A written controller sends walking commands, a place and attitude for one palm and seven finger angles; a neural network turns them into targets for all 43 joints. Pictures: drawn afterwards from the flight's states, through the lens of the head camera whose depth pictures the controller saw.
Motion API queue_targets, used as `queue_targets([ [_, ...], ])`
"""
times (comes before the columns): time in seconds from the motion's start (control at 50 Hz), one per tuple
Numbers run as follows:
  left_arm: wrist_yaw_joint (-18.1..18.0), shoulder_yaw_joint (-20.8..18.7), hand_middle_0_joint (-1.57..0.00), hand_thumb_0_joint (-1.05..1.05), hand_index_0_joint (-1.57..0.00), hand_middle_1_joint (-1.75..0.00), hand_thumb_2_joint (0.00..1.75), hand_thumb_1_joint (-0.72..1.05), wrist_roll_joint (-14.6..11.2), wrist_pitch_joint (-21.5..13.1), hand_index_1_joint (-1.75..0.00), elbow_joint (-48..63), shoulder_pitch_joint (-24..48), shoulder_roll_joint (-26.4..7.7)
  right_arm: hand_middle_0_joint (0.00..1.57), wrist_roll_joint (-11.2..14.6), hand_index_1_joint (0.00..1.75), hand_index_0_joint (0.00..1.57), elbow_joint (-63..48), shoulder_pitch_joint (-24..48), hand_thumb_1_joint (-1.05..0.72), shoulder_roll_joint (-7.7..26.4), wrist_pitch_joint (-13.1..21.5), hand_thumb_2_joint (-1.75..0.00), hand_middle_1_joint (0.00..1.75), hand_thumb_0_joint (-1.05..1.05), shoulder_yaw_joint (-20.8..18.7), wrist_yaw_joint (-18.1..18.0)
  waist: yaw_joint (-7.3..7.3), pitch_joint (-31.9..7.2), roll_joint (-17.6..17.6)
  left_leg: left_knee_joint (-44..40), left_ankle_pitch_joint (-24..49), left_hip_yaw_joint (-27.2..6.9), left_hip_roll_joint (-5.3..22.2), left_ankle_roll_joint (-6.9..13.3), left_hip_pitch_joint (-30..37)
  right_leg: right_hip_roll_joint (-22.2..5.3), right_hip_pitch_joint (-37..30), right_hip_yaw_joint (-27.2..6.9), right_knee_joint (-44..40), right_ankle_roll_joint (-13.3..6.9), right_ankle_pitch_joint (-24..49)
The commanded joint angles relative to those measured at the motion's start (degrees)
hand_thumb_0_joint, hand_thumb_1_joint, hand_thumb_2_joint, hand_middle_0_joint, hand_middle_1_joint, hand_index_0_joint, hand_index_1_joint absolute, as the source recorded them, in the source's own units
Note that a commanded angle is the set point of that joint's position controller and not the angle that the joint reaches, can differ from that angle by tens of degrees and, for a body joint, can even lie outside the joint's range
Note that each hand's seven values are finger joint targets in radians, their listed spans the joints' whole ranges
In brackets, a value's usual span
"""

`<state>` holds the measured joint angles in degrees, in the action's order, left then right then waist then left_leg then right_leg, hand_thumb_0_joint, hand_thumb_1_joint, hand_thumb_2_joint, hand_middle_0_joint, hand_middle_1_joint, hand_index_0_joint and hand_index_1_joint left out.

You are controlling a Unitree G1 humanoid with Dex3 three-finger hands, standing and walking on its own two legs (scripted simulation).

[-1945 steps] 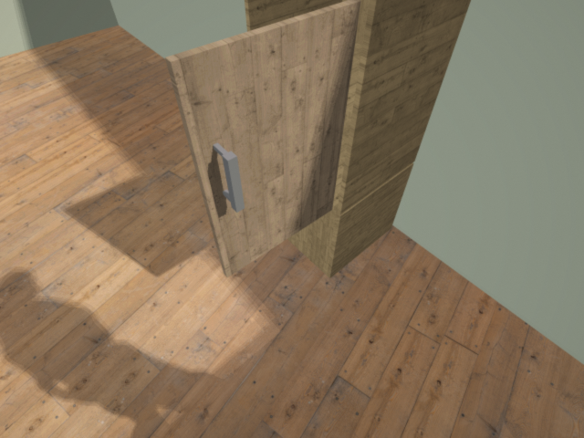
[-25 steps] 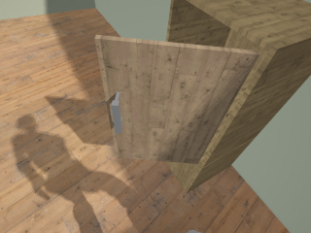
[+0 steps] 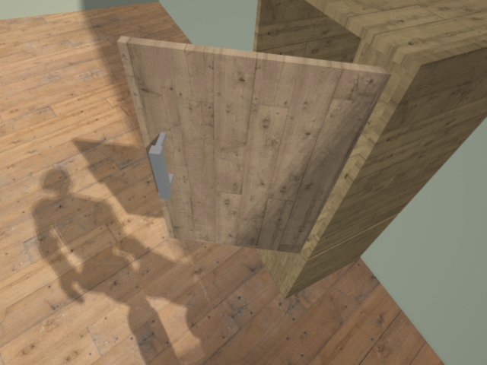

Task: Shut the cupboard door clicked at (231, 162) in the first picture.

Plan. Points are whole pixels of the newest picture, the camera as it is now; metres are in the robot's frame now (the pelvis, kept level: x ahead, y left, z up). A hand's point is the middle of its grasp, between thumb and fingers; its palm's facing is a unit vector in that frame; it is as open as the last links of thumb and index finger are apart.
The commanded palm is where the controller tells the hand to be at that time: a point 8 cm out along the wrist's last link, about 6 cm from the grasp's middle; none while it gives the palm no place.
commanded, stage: come to a stop and stand still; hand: left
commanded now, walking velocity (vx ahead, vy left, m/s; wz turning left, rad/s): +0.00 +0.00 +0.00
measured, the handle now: (164, 167) +0.45 +0.20 +0.02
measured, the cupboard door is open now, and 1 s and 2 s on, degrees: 57 57 57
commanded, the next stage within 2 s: look again from close up in 1.68 s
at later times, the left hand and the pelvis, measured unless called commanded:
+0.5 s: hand out of the picture +0.04 +0.22 -0.15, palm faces -0.04 -0.96 -0.27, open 7.4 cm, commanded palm none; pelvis +0.01 +0.03 +0.01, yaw -3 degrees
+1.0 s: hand out of the picture +0.04 +0.16 -0.16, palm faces -0.05 -0.97 -0.24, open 7.3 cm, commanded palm none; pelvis +0.02 -0.01 +0.01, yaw -2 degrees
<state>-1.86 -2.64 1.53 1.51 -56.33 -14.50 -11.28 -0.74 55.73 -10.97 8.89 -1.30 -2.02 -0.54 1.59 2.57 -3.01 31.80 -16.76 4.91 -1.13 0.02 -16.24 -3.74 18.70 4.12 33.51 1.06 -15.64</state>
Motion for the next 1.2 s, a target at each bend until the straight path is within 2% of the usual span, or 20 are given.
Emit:
queue_targets([
  [0.0, -2.42, 0.58, -0.20, 0.00, -0.20, -0.30, 0.90, 0.90, -1.04, -1.26, -0.30, -1.47, -7.28, -5.45, 0.20, 0.14, 0.30, 0.20, -5.10, -0.21, -0.90, 12.31, 0.80, -0.90, 0.30, 0.00, -2.31, 0.02, -0.66, -6.90, 19.70, -4.38, 19.65, -4.81, 12.62, 5.45, 0.59, -2.13, -2.63, -3.77, 13.45, -3.65, -7.48],
  [0.02, -1.53, 0.55, -0.20, 0.00, -0.20, -0.30, 0.90, 0.90, -0.25, -0.26, -0.30, 2.50, -6.83, -7.04, 0.20, -0.80, 0.30, 0.20, -9.20, 3.11, -0.90, 8.91, 0.43, -0.90, 0.30, 0.00, -1.32, 0.45, 1.67, -3.35, 22.71, -9.53, -6.31, -9.44, 9.75, 5.40, -7.57, 0.69, -1.09, -1.21, 8.67, -3.31, -10.65],
  [0.04, -0.58, 0.18, -0.20, 0.00, -0.20, -0.30, 0.90, 0.90, 0.33, 0.16, -0.30, 1.64, -6.79, -6.22, 0.20, -0.79, 0.30, 0.20, -9.80, 4.37, -0.90, 9.52, 0.26, -0.90, 0.30, 0.00, -1.32, 0.39, 0.96, 0.11, 25.70, -13.95, -15.97, -11.81, 9.20, 4.93, -10.51, 1.93, -0.51, 0.81, 10.56, -3.03, -5.85],
  [0.06, -0.32, 0.73, -0.20, 0.00, -0.20, -0.30, 0.90, 0.90, 0.46, -0.17, -0.30, 1.22, -5.41, -6.20, 0.20, -0.79, 0.30, 0.20, -9.26, 1.85, -0.90, 8.70, 0.37, -0.90, 0.30, 0.00, -0.77, 0.28, -0.15, 2.46, 22.49, -16.29, -15.69, -13.96, 10.42, 5.41, -11.06, 1.96, 0.09, -0.06, 10.72, -3.15, -7.31],
  [0.08, -0.12, 0.85, -0.20, 0.00, -0.20, -0.30, 0.90, 0.90, 0.73, -0.50, -0.30, 1.50, -4.43, -5.69, 0.20, -0.99, 0.30, 0.20, -9.25, 0.02, -0.90, 8.00, 0.67, -0.90, 0.30, 0.00, -0.33, 0.06, -0.06, 3.49, 18.02, -15.65, -10.56, -14.83, 10.94, 6.05, -10.16, 2.33, 0.97, -0.57, 8.80, -2.99, -7.17],
  [0.1, -0.04, 0.99, -0.20, 0.00, -0.20, -0.30, 0.90, 0.90, 0.59, -0.91, -0.30, 1.35, -4.33, -4.93, 0.20, -0.84, 0.30, 0.20, -9.36, -2.37, -0.90, 8.29, 1.22, -0.90, 0.30, 0.00, -0.30, -0.12, -0.88, 2.14, 11.42, -15.58, -6.05, -15.83, 11.95, 5.91, -7.13, 2.14, 1.16, -1.05, 7.00, -2.93, -7.42],
  [0.12, -0.08, 1.41, -0.20, 0.00, -0.20, -0.30, 0.90, 0.90, 0.36, -1.35, -0.30, 1.01, -4.73, -3.96, 0.20, -0.69, 0.30, 0.20, -8.87, -3.11, -0.90, 9.01, 1.63, -0.90, 0.30, 0.00, -0.40, -0.30, -0.68, 1.34, 7.90, -14.45, -0.63, -15.45, 12.09, 5.72, -3.56, 1.73, 1.43, -1.76, 4.08, -2.79, -6.23],
  [0.16, -0.31, 1.88, -0.20, 0.00, -0.20, -0.30, 0.90, 0.90, -0.04, -2.17, -0.30, 0.52, -5.51, -3.73, 0.20, -0.19, 0.30, 0.20, -8.59, -4.19, -0.90, 8.85, 2.36, -0.90, 0.30, 0.00, -0.09, -0.58, -0.76, -1.95, 2.02, -11.11, 8.30, -13.25, 10.61, 4.82, 1.32, 0.61, -0.90, -4.40, -2.63, -3.17, -1.20],
  [0.18, -0.31, 1.97, -0.20, 0.00, -0.20, -0.30, 0.90, 0.90, -0.09, -2.58, -0.30, 0.12, -4.51, -4.13, 0.20, -0.09, 0.30, 0.20, -7.96, -4.15, -0.90, 7.75, 2.79, -0.90, 0.30, 0.00, 0.25, -0.68, -1.21, -2.09, 3.72, -10.15, 15.14, -11.61, 8.92, 3.98, 2.51, -0.40, -1.58, -5.93, -3.93, -3.78, 3.43],
  [0.2, -0.40, 1.98, -0.20, 0.00, -0.20, -0.30, 0.90, 0.90, -0.34, -2.85, -0.30, -0.25, -4.91, -4.61, 0.20, -0.08, 0.30, 0.20, -7.63, -4.68, -0.90, 8.13, 3.11, -0.90, 0.30, 0.00, 0.33, -0.67, -1.52, -4.41, 2.04, -8.59, 20.52, -10.31, 8.24, 3.17, 6.20, -0.85, -1.73, -7.08, -3.55, -3.89, 6.63],
  [0.22, -0.59, 1.93, -0.20, 0.00, -0.20, -0.30, 0.90, 0.90, -0.61, -2.98, -0.30, -0.50, -4.95, -4.70, 0.20, -0.11, 0.30, 0.20, -7.14, -5.52, -0.90, 8.72, 3.18, -0.90, 0.30, 0.00, 0.25, -0.76, -1.96, -6.04, -3.01, -7.00, 23.38, -8.88, 8.16, 3.15, 8.61, -1.21, -2.39, -7.34, -3.17, -3.73, 9.72],
  [0.26, -0.91, 1.97, -0.20, 0.00, -0.20, -0.30, 0.90, 0.90, -0.79, -2.46, -0.30, -0.52, -4.68, -3.91, 0.20, -0.26, 0.30, 0.20, -5.94, -6.78, -0.90, 9.00, 3.32, -0.90, 0.30, 0.00, 0.11, -1.04, -2.15, -6.15, -1.90, -8.68, 23.88, -8.92, 8.63, 2.84, 10.61, -1.18, -2.10, -6.82, -2.82, -3.18, 6.77],
  [0.32, -0.82, 1.84, -0.20, 0.00, -0.20, -0.30, 0.90, 0.90, -0.71, -1.82, -0.30, -0.84, -4.91, -4.40, 0.20, -0.38, 0.30, 0.20, -4.87, -5.37, -0.90, 8.84, 3.29, -0.90, 0.30, 0.00, 0.52, -1.10, -1.44, -3.67, 3.77, -11.40, 20.17, -8.94, 8.69, 3.07, 8.98, -0.94, -2.19, -6.66, -3.28, -2.76, 2.48],
  [0.36, -0.68, 1.92, -0.20, 0.00, -0.20, -0.30, 0.90, 0.90, -0.54, -1.48, -0.30, -1.20, -4.40, -4.52, 0.20, -0.43, 0.30, 0.20, -4.17, -4.90, -0.90, 8.64, 3.04, -0.90, 0.30, 0.00, 0.70, -1.05, -1.29, -1.01, 3.44, -13.32, 13.41, -9.53, 8.65, 3.37, 6.54, -1.09, -2.34, -6.61, -4.77, -2.80, 0.76],
  [0.44, -0.48, 2.18, -0.20, 0.00, -0.20, -0.30, 0.90, 0.90, -0.58, -1.67, -0.30, -1.85, -3.74, -4.83, 0.20, -0.48, 0.30, 0.20, -2.10, -5.33, -0.90, 8.21, 3.18, -0.90, 0.30, 0.00, 1.18, -0.92, -1.50, -0.24, 2.03, -14.14, 9.82, -8.61, 7.57, 3.35, 6.19, -1.99, -3.56, -7.56, -6.89, -3.32, 3.28],
  [0.62, -0.52, 2.22, -0.20, 0.00, -0.20, -0.30, 0.90, 0.90, -0.91, -2.02, -0.30, -3.24, -2.46, -4.70, 0.20, -0.32, 0.30, 0.20, 2.48, -7.81, -0.90, 6.90, 3.62, -0.90, 0.30, 0.00, 2.00, -1.28, -1.43, -1.15, 3.53, -13.50, 15.83, -7.11, 7.21, 3.01, 7.89, -2.82, -6.87, -7.78, -8.63, -3.53, 8.04],
  [0.84, -0.65, 2.62, -0.20, 0.00, -0.20, -0.30, 0.90, 0.90, -1.14, -2.38, -0.30, -5.49, -2.70, -3.83, 0.20, -0.09, 0.30, 0.20, 6.51, -9.69, -0.90, 5.37, 3.53, -0.90, 0.30, 0.00, 2.38, -1.57, -1.45, -0.52, 3.39, -12.90, 16.82, -6.34, 7.30, 2.68, 9.17, -3.20, -8.25, -7.73, -10.55, -3.90, 11.32],
  [0.9, -0.70, 2.77, -0.20, 0.00, -0.20, -0.30, 0.90, 0.90, -1.02, -2.54, -0.30, -6.02, -3.06, -3.40, 0.20, -0.01, 0.30, 0.20, 7.10, -9.54, -0.90, 4.74, 3.32, -0.90, 0.30, 0.00, 2.31, -1.58, -1.53, 1.16, 1.95, -12.83, 15.05, -5.98, 7.18, 2.55, 8.61, -3.33, -7.75, -8.18, -11.47, -4.04, 12.29],
  [0.94, -0.72, 2.83, -0.20, 0.00, -0.20, -0.30, 0.90, 0.90, -1.09, -2.71, -0.30, -6.26, -3.41, -3.20, 0.20, -0.03, 0.30, 0.20, 7.36, -9.65, -0.90, 4.84, 3.30, -0.90, 0.30, 0.00, 2.30, -1.58, -1.71, 0.20, 1.12, -12.72, 15.34, -6.01, 7.20, 2.42, 9.45, -3.32, -8.09, -8.29, -11.53, -4.08, 13.35],
  [1.18, -0.98, 2.81, -0.20, 0.00, -0.20, -0.30, 0.90, 0.90, -1.01, -3.30, -0.30, -7.08, -5.84, -2.65, 0.20, 0.11, 0.30, 0.20, 8.57, -8.17, -0.90, 3.56, 3.05, -0.90, 0.30, 0.00, 2.22, -1.83, -1.46, 0.89, 1.57, -11.90, 15.78, -4.80, 7.20, 1.84, 10.22, -3.59, -9.50, -8.52, -12.70, -4.19, 19.97],
])
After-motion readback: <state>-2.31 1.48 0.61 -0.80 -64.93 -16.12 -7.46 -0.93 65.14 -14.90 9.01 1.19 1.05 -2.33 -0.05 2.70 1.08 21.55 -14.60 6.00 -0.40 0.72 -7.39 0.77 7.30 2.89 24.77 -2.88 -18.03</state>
